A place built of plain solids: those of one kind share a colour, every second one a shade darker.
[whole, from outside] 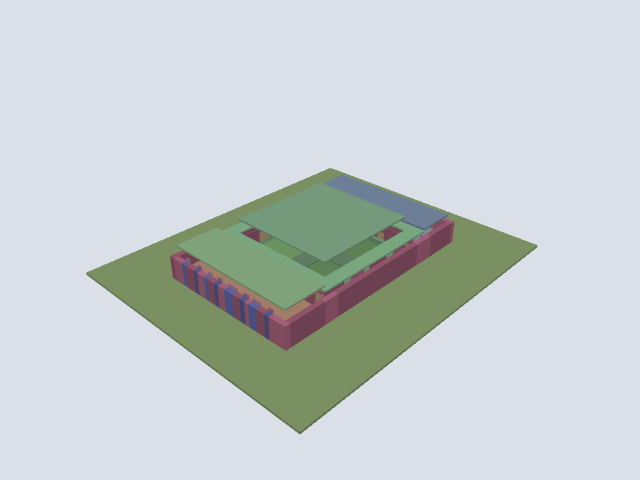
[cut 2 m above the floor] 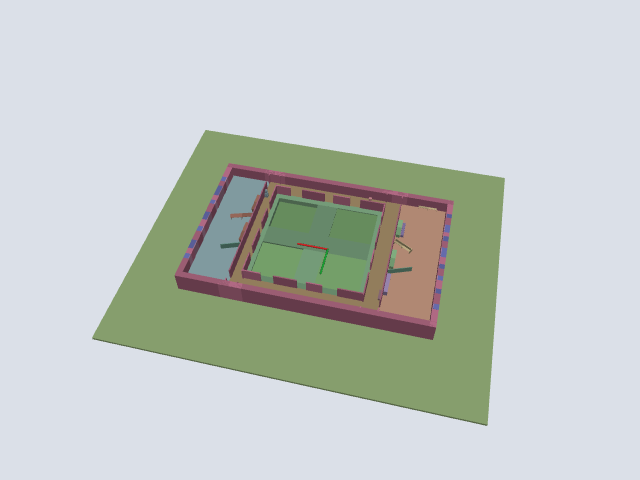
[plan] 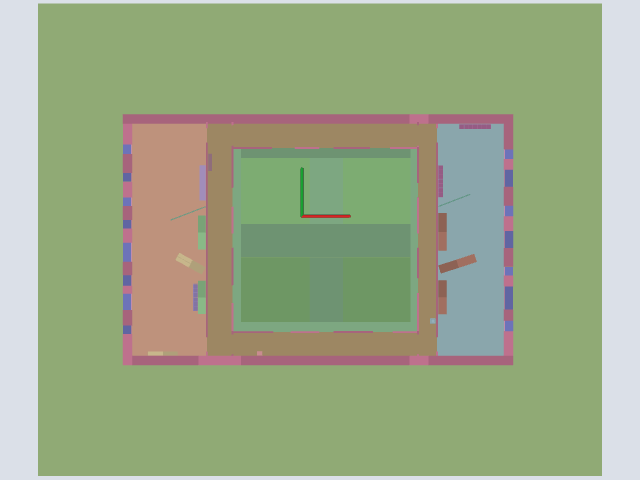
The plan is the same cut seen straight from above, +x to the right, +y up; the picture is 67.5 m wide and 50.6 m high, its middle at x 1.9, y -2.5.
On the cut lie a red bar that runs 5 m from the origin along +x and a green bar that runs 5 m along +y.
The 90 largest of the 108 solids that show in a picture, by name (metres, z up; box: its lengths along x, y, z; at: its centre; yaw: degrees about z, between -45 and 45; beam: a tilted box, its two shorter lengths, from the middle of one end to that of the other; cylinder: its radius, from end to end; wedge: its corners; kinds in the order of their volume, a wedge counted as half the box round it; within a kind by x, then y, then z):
{
 "ground_under_all_1": {"box": [59.45, 49.81, 0.4], "at": [1.9, -2.48, -1.73]},
 "wall_1": {"box": [1.0, 3.3, 4.18], "at": [-18.38, -14.06, 0.51]},
 "wall_2": {"box": [1.0, 1.63, 4.18], "at": [-18.38, -10.69, 0.51]},
 "wall_3": {"box": [1.0, 0.86, 4.18], "at": [-18.38, -7.75, 0.51]},
 "wall_4": {"box": [1.0, 1.43, 4.18], "at": [-18.38, -5.5, 0.51]},
 "wall_5": {"box": [1.0, 1.49, 4.18], "at": [-18.38, -2.04, 0.51]},
 "wall_6": {"box": [1.0, 1.47, 4.18], "at": [-18.38, 0.34, 0.51]},
 "wall_7": {"box": [1.0, 1.68, 4.18], "at": [-18.38, 2.81, 0.51]},
 "wall_8": {"box": [1.0, 2.0, 4.18], "at": [-18.38, 5.55, 0.51]},
 "wall_9": {"box": [1.0, 3.19, 4.18], "at": [-18.38, 9.15, 0.51]},
 "wall_10": {"box": [9.76, 1.0, 4.18], "at": [-14.0, -15.21, 0.51]},
 "wall_11": {"box": [9.76, 1.0, 4.18], "at": [-14.0, 10.25, 0.51]},
 "wall_12": {"box": [0.2, 20.52, 4.18], "at": [-10.02, -2.49, 0.51]},
 "wall_13": {"box": [4.5, 1.0, 4.18], "at": [-8.67, -15.21, 0.51]},
 "wall_14": {"box": [4.5, 1.0, 4.18], "at": [-8.67, 10.25, 0.51]},
 "wall_15": {"box": [0.2, 4.3, 4.18], "at": [-7.32, 5.15, 0.51]},
 "wall_16": {"box": [4.25, 0.2, 4.18], "at": [-5.3, 7.2, 0.51]},
 "wall_17": {"box": [4.4, 0.2, 4.18], "at": [-5.22, -12.21, 0.51]},
 "wall_18": {"box": [3.05, 0.2, 4.18], "at": [0.3, -12.21, 0.51]},
 "wall_19": {"box": [2.6, 0.2, 4.18], "at": [0.53, 7.2, 0.51]},
 "wall_20": {"box": [21.35, 1.0, 4.18], "at": [2.46, -15.21, 0.51]},
 "wall_21": {"box": [21.35, 1.0, 4.18], "at": [2.46, 10.25, 0.51]},
 "wall_22": {"box": [3.85, 0.2, 4.18], "at": [5.25, 7.2, 0.51]},
 "wall_23": {"box": [4.15, 0.2, 4.18], "at": [5.41, -12.21, 0.51]},
 "wall_24": {"box": [3.05, 0.2, 4.18], "at": [10.81, 7.2, 0.51]},
 "wall_25": {"box": [2.75, 0.2, 4.18], "at": [10.96, -12.21, 0.51]},
 "wall_26": {"box": [0.2, 4.38, 4.18], "at": [12.23, -10.27, 0.51]},
 "wall_27": {"box": [0.2, 4.23, 4.18], "at": [12.23, -10.19, 0.51]},
 "wall_28": {"box": [0.2, 3.23, 4.18], "at": [12.23, -4.92, 0.51]},
 "wall_29": {"box": [0.2, 3.8, 4.18], "at": [12.23, 0.1, 0.51]},
 "wall_30": {"box": [0.2, 3.8, 4.18], "at": [12.23, 0.1, 0.51]},
 "wall_31": {"box": [0.2, 3.8, 4.18], "at": [12.23, 5.4, 0.51]},
 "wall_32": {"box": [3.8, 1.0, 4.18], "at": [13.23, -15.21, 0.51]},
 "wall_33": {"box": [3.8, 1.0, 4.18], "at": [13.23, 10.25, 0.51]},
 "wall_34": {"box": [0.2, 20.52, 4.18], "at": [14.23, -2.49, 0.51]},
 "wall_35": {"box": [8.93, 1.0, 4.18], "at": [17.8, -15.21, 0.51]},
 "wall_36": {"box": [8.93, 1.0, 4.18], "at": [17.8, 10.25, 0.51]},
 "wall_37": {"box": [1.0, 3.6, 4.18], "at": [21.76, -13.91, 0.51]},
 "wall_38": {"box": [1.0, 1.19, 4.18], "at": [21.76, -10.41, 0.51]},
 "wall_39": {"box": [1.0, 1.18, 4.18], "at": [21.76, -6.83, 0.51]},
 "wall_40": {"box": [1.0, 1.99, 4.18], "at": [21.76, -4.34, 0.51]},
 "wall_41": {"box": [1.0, 1.55, 4.18], "at": [21.76, -0.77, 0.51]},
 "wall_42": {"box": [1.0, 2.0, 4.18], "at": [21.76, 2.1, 0.51]},
 "wall_43": {"box": [1.0, 1.14, 4.18], "at": [21.76, 5.47, 0.51]},
 "wall_44": {"box": [1.0, 3.7, 4.18], "at": [21.76, 8.9, 0.51]},
 "floor_corr_1": {"box": [2.7, 24.65, 1.58], "at": [-8.67, -2.48, -0.79]},
 "floor_corr_2": {"box": [19.55, 2.6, 1.58], "at": [2.46, -13.51, -0.79]},
 "floor_corr_3": {"box": [19.55, 2.65, 1.58], "at": [2.46, 8.52, -0.79]},
 "floor_corr_4": {"box": [2.0, 24.65, 1.58], "at": [13.23, -2.48, -0.79]},
 "floor_refectory_1": {"box": [7.96, 24.65, 1.58], "at": [-14.0, -2.48, -0.79]},
 "floor_gang_1": {"box": [0.9, 19.4, 1.58], "at": [-6.87, -2.5, -0.79]},
 "floor_gang_2": {"box": [17.85, 1.05, 1.58], "at": [2.5, -11.68, -0.79]},
 "floor_gang_3": {"box": [17.85, 3.5, 1.58], "at": [2.5, -2.56, -0.79]},
 "floor_gang_4": {"box": [17.85, 1.05, 1.58], "at": [2.5, 6.67, -0.79]},
 "floor_gang_5": {"box": [3.5, 6.85, 1.58], "at": [2.58, -7.73, -0.79]},
 "floor_gang_6": {"box": [3.5, 6.95, 1.58], "at": [2.58, 2.67, -0.79]},
 "floor_gang_7": {"box": [0.8, 19.4, 1.58], "at": [11.83, -2.5, -0.79]},
 "floor_breakhall_1": {"box": [7.13, 24.65, 1.58], "at": [17.8, -2.48, -0.79]},
 "step_tier_1": {"box": [7.25, 6.85, 1.41], "at": [-2.79, -7.73, -0.88]},
 "step_tier_2": {"box": [7.25, 6.95, 1.58], "at": [-2.79, 2.67, -0.79]},
 "step_tier_3": {"box": [7.1, 6.85, 0.65], "at": [7.88, -7.73, -1.25]},
 "step_tier_4": {"box": [7.1, 6.95, 1.31], "at": [7.88, 2.67, -0.93]},
 "ceil_hall_1": {"box": [19.55, 19.4, 0.3], "at": [2.46, -2.5, 6.0]},
 "wall_mass_1": {"box": [0.85, 0.9, 4.18], "at": [-18.45, -11.96, 0.51]},
 "wall_mass_2": {"box": [0.85, 1.7, 4.18], "at": [-18.45, -9.03, 0.51]},
 "wall_mass_3": {"box": [0.85, 1.1, 4.18], "at": [-18.45, -6.76, 0.51]},
 "wall_mass_4": {"box": [0.85, 2.0, 4.18], "at": [-18.45, -3.79, 0.51]},
 "wall_mass_5": {"box": [0.85, 0.9, 4.18], "at": [-18.45, -0.84, 0.51]},
 "wall_mass_6": {"box": [0.85, 0.9, 4.18], "at": [-18.45, 1.52, 0.51]},
 "wall_mass_7": {"box": [0.85, 0.9, 4.18], "at": [-18.45, 4.11, 0.51]},
 "wall_mass_8": {"box": [0.85, 1.0, 4.18], "at": [-18.45, 7.05, 0.51]},
 "wall_mass_9": {"box": [0.85, 1.1, 4.18], "at": [21.83, -11.55, 0.51]},
 "wall_mass_10": {"box": [0.85, 2.4, 4.18], "at": [21.83, -8.62, 0.51]},
 "wall_mass_11": {"box": [0.85, 0.9, 4.18], "at": [21.83, -5.79, 0.51]},
 "wall_mass_12": {"box": [0.85, 1.8, 4.18], "at": [21.83, -2.44, 0.51]},
 "wall_mass_13": {"box": [0.85, 1.1, 4.18], "at": [21.83, 0.56, 0.51]},
 "wall_mass_14": {"box": [0.85, 1.8, 4.18], "at": [21.83, 4.0, 0.51]},
 "wall_mass_15": {"box": [0.85, 1.0, 4.18], "at": [21.83, 6.54, 0.51]},
 "ceil_corr_1": {"box": [2.7, 24.65, 0.3], "at": [-8.67, -2.48, 3.4]},
 "ceil_corr_2": {"box": [19.55, 2.6, 0.3], "at": [2.46, -13.51, 3.4]},
 "ceil_corr_3": {"box": [19.55, 2.65, 0.3], "at": [2.46, 8.52, 3.4]},
 "ceil_corr_4": {"box": [2.0, 24.65, 0.3], "at": [13.23, -2.48, 3.4]},
 "ceil_refectory_1": {"box": [7.96, 24.65, 0.3], "at": [-14.0, -2.48, 4.45]},
 "ceil_breakhall_1": {"box": [7.13, 24.65, 0.3], "at": [17.8, -2.48, 3.85]},
 "door_leaf_1": {"box": [0.12, 2.0, 4.85], "at": [-17.97, -3.79, 0.84]},
 "door_leaf_2": {"box": [0.12, 2.4, 4.85], "at": [21.35, -8.62, 0.84]},
 "door_leaf_3": {"box": [0.12, 1.8, 4.85], "at": [21.35, -2.44, 0.84]},
 "door_leaf_4": {"box": [0.12, 1.8, 4.85], "at": [21.35, 4.0, 0.84]},
 "rail_bars_ref_1": {"box": [3.95, 0.12, 2.58], "at": [-12.02, 0.3, -0.29], "yaw": 21.0},
 "rail_board_1": {"box": [3.61, 0.12, 2.63], "at": [16.07, 1.68, -0.27], "yaw": 21.0}
}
